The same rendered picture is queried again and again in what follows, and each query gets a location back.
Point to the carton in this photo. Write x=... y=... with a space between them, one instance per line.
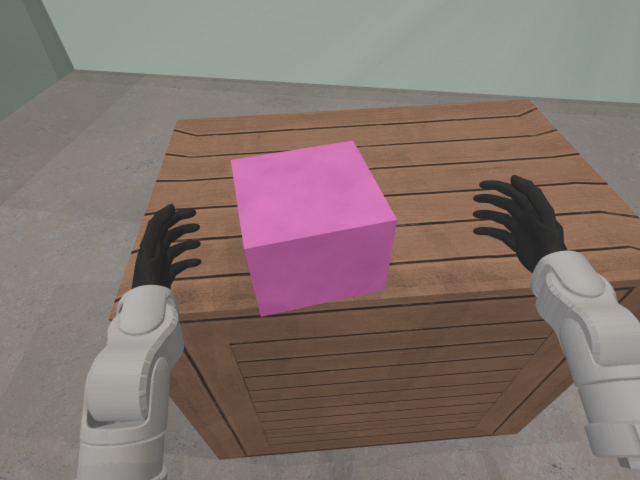
x=315 y=226

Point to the pedestal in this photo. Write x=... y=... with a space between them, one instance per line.
x=453 y=348

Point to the right robot forearm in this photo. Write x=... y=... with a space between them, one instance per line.
x=601 y=342

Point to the left robot forearm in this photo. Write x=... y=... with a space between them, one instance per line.
x=125 y=407

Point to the robot left hand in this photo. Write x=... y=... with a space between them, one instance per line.
x=153 y=264

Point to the robot right hand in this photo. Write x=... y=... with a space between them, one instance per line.
x=535 y=232

